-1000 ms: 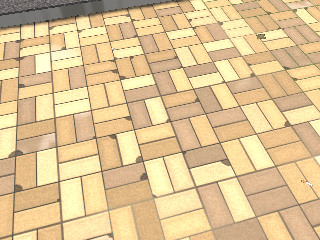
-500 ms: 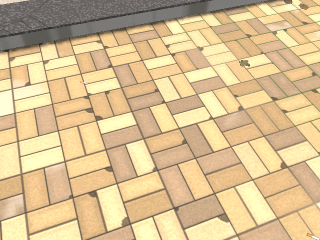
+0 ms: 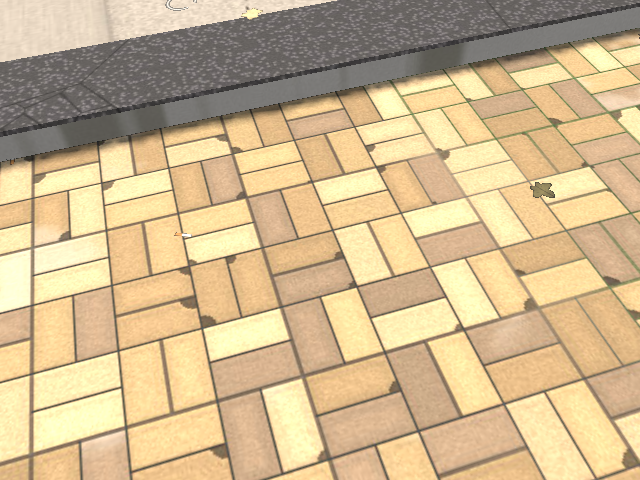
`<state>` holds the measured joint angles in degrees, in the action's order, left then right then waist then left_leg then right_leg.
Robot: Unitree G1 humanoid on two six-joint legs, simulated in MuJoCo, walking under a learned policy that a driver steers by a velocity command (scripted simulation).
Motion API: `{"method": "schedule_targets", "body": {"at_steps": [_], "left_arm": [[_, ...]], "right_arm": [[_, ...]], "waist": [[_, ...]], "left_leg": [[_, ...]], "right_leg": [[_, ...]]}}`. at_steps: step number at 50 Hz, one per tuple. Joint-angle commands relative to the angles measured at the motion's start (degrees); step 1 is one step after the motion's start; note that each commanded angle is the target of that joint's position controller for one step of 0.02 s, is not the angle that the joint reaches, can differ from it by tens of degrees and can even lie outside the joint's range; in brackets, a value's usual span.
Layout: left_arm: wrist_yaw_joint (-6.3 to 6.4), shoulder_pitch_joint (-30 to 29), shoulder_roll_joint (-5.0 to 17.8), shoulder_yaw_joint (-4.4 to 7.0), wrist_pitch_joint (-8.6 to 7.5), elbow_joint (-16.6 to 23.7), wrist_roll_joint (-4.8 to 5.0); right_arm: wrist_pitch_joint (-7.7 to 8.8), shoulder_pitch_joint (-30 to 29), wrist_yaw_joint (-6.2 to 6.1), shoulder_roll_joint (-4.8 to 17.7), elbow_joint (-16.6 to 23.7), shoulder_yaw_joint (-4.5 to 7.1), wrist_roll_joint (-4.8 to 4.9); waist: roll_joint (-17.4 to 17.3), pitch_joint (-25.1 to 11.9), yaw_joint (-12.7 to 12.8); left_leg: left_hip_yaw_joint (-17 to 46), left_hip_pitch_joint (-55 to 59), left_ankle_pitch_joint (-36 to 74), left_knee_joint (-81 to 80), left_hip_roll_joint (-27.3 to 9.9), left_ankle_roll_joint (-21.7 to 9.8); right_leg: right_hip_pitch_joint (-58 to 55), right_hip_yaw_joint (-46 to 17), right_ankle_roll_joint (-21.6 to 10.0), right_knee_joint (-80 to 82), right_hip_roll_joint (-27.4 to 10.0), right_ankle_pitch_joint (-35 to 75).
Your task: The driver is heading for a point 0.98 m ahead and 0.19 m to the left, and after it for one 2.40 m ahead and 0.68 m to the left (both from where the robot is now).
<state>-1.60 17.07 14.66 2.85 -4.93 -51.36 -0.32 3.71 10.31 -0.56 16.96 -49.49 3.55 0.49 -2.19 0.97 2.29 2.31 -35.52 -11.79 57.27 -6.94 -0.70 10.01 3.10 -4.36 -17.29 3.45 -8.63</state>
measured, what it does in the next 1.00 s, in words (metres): walks ahead: left foot, then right foot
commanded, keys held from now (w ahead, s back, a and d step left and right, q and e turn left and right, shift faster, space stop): w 1.00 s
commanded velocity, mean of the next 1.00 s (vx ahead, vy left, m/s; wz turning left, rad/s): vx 0.50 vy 0.00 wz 0.00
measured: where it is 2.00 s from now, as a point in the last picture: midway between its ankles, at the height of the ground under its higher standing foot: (317, 243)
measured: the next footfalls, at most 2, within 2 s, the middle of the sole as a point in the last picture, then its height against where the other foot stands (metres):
left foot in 0.30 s outside the picture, level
right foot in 0.82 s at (396, 410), level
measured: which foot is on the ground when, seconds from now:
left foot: up 0.00-0.28, down 0.30-0.82, up 0.84-1.00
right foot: down 0.00-0.32, up 0.34-0.80, down 0.82-1.00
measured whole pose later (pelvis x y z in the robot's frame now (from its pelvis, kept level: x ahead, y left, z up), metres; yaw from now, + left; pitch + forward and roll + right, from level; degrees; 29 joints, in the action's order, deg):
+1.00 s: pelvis +0.57 +0.00 -0.01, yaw +0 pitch +1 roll +0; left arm -1.8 12.6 14.5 3.2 -4.9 -51.8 -0.4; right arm 4.6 13.6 -0.3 16.3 -54.1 3.5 1.2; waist -1.9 1.6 0.8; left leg 1.1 -27.9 -18.5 64.2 -4.6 -2.5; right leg 15.3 3.5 -3.7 -22.9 2.2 -8.7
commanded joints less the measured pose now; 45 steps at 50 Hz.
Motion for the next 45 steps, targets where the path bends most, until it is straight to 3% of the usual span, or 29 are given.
{"method": "schedule_targets", "body": {"at_steps": [1,5,9,12,13,14,15,16,17,18,19,20,22,24,26,31,36,39,40,41,42,43,44,45], "left_arm": [[0.93,-2.0,8.9,1.89,-0.89,2.9,0.25],[1.54,1.6,9.7,1.98,-0.44,1.0,0.91],[1.71,5.3,10.1,2.23,0.67,-1.5,1.27],[2.11,4.7,11.1,2.74,1.56,-2.1,1.49],[2.22,3.6,11.6,2.87,1.82,-1.9,1.54],[2.31,2.7,10.9,2.59,2.15,-1.7,1.52],[2.44,2.8,9.0,1.69,2.20,-0.7,0.81],[1.82,9.0,2.6,-0.33,1.06,0.5,0.14],[1.51,7.7,4.2,-0.12,-0.37,-0.4,0.83],[1.11,2.4,9.1,1.24,-1.34,1.2,2.54],[1.18,-1.3,9.3,1.26,-1.73,2.1,2.95],[1.50,-3.0,8.8,1.45,-1.60,2.3,2.27],[1.78,-1.1,7.0,1.67,-0.20,1.6,1.42],[1.94,-1.0,5.2,1.43,0.87,1.6,1.06],[2.09,-4.7,5.2,1.48,1.11,3.0,0.63],[1.24,-14.4,3.3,0.72,0.47,5.5,0.75],[-0.21,-21.0,4.1,0.40,-0.02,8.2,1.33],[-0.80,-17.6,6.4,1.15,-0.47,7.9,1.32],[-0.68,-11.8,7.8,2.06,-0.53,6.2,1.15],[-0.23,-2.1,10.7,3.54,-0.48,3.1,0.92],[0.18,6.2,16.2,4.87,-0.35,1.6,-0.15],[-0.16,8.7,15.6,4.58,-0.03,0.6,0.72],[-0.08,6.3,11.2,3.16,-0.14,0.9,1.20],[0.15,1.3,9.7,2.63,-0.26,2.0,1.06]], "right_arm": [[0.26,-1.0,0.02,2.6,3.1,0.59,-0.47],[0.89,-8.7,0.87,1.2,4.9,-0.15,-0.02],[1.37,-14.4,2.10,1.7,7.2,-0.45,0.50],[1.85,-13.1,2.87,3.4,7.5,0.01,0.55],[1.97,-9.5,2.85,4.6,6.6,0.62,0.46],[1.98,-1.9,2.58,6.6,4.1,1.83,0.24],[1.91,8.5,2.04,10.0,1.3,3.17,-0.30],[1.41,15.0,1.65,15.9,0.0,4.65,-0.80],[1.19,15.5,1.80,11.4,-0.2,3.31,0.05],[1.29,10.9,1.69,8.6,0.4,2.26,0.31],[1.31,6.4,1.57,6.9,1.5,1.76,0.03],[1.38,3.0,1.71,5.1,1.9,1.21,-0.41],[1.80,0.2,1.94,3.2,1.9,0.59,-1.17],[2.33,0.9,1.87,4.4,1.1,0.88,-0.80],[2.45,2.6,1.30,5.9,0.1,1.29,-0.73],[1.95,6.9,0.29,7.0,-2.1,1.34,-0.05],[0.68,11.5,0.01,7.7,-5.1,1.74,0.58],[-0.30,10.3,-0.31,8.8,-5.4,2.26,0.67],[-0.66,9.0,-0.37,8.7,-5.1,2.21,0.71],[-0.90,9.2,-0.43,7.1,-4.7,1.56,0.33],[-0.32,14.0,-0.11,2.4,-3.3,-0.05,-0.57],[1.02,16.7,0.32,-1.0,-4.2,-1.21,-0.58],[2.11,11.4,0.74,5.3,-3.5,0.38,1.05],[2.79,6.6,0.82,6.7,-2.0,0.75,2.04]], "waist": [[5.4,0.0,-1.7],[5.4,1.7,1.0],[5.4,3.5,2.5],[6.6,2.3,0.4],[7.3,0.1,-1.8],[6.8,-4.4,-5.7],[4.0,-12.1,-9.6],[-9.3,-20.5,-8.0],[-11.6,-23.3,-9.0],[-8.1,-14.4,-8.7],[-4.6,-8.9,-7.3],[-2.0,-4.5,-5.6],[-3.8,-2.4,-2.3],[-2.9,-1.5,-1.3],[-1.5,-0.1,-1.8],[-0.9,1.8,-4.8],[-0.9,3.7,-6.4],[-2.3,1.3,-3.3],[-2.5,-2.0,0.0],[-1.0,-8.4,3.8],[8.7,-17.9,3.8],[18.4,-23.3,3.2],[13.4,-17.5,4.2],[10.7,-10.1,3.2]], "left_leg": [[1.0,-3.6,9.4,-8.1,-1.7,1.2],[-1.4,-0.3,18.2,-20.7,0.8,1.2],[-1.4,-1.9,15.8,-26.5,2.0,0.1],[-1.9,1.6,9.5,-28.9,3.3,-2.1],[-3.4,7.3,7.9,-29.7,4.9,-3.1],[-5.0,17.9,8.5,-30.9,6.6,-4.6],[0.2,34.8,10.0,-28.2,1.8,-7.5],[25.6,57.7,2.2,-30.6,-12.7,-16.8],[39.3,59.9,-5.0,-38.8,-15.6,-19.0],[31.7,52.9,-8.4,-40.1,-13.6,-15.8],[24.3,44.6,-6.3,-41.5,-11.3,-13.8],[19.1,36.5,-2.4,-43.7,-9.1,-12.9],[13.2,27.6,3.2,-47.3,-6.3,-11.9],[9.7,24.7,7.7,-49.5,-5.7,-12.8],[7.4,25.0,11.0,-50.7,-5.7,-13.2],[1.1,26.5,12.5,-51.4,-3.0,-10.8],[1.8,36.0,13.3,-47.9,-7.0,-10.1],[1.9,40.0,24.9,-41.9,-8.3,-8.5],[0.2,39.3,34.1,-35.2,-6.5,-7.4],[-2.1,34.2,34.9,-23.5,-3.2,-5.7],[-5.1,14.9,17.1,-2.1,3.0,-2.3],[-0.1,0.4,-21.0,11.2,10.8,-0.6],[4.5,-6.1,-21.1,17.2,7.3,-1.8],[2.8,-8.5,-15.6,16.7,4.3,-2.6]], "right_leg": [[-1.5,-10.8,-8.5,10.6,-15.3,10.3],[-2.4,-6.7,-6.8,11.0,-13.7,9.2],[-9.9,-7.3,-6.7,8.3,-16.8,10.3],[-14.6,-7.9,-5.4,3.7,-18.9,18.4],[-14.7,-7.1,-4.6,-0.3,-18.3,27.0],[-13.0,-5.0,-3.3,-8.9,-15.7,34.2],[-4.2,-2.8,-1.5,-22.9,-12.7,27.7],[19.9,-0.2,3.1,-45.8,-3.1,2.6],[28.8,-7.9,3.1,-54.6,-0.7,-24.6],[34.2,-9.3,2.0,-58.2,-4.4,-22.1],[34.1,-7.6,1.5,-56.3,-7.6,-16.6],[32.0,-6.6,1.7,-52.4,-9.7,-12.4],[25.3,-7.0,2.3,-47.7,-11.9,-7.9],[24.6,-6.3,3.4,-44.4,-12.3,-5.4],[27.7,-6.2,4.6,-38.4,-12.5,-0.1],[25.5,-3.7,5.1,-20.6,-9.9,14.3],[27.2,-4.1,3.3,-13.3,-8.7,11.6],[21.0,-2.7,0.9,-11.5,-6.7,5.0],[12.6,-0.8,-0.3,-10.3,-4.7,4.7],[-1.7,-1.4,-2.2,-11.3,-5.2,6.0],[-24.5,-20.5,-9.1,-12.2,-18.9,3.9],[-33.9,-42.2,-14.4,-2.9,-25.9,-6.5],[-30.1,-39.9,-11.9,-0.5,-24.2,-13.2],[-21.9,-32.5,-9.8,0.9,-22.6,-11.0]]}}
Velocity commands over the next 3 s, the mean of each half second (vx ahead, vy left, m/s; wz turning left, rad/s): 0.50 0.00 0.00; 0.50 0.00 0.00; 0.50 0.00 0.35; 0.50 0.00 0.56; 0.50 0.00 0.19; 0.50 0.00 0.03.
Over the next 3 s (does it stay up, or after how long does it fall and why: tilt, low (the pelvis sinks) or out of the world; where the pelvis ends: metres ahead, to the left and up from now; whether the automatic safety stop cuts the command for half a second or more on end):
stays up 1.65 0.40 -0.02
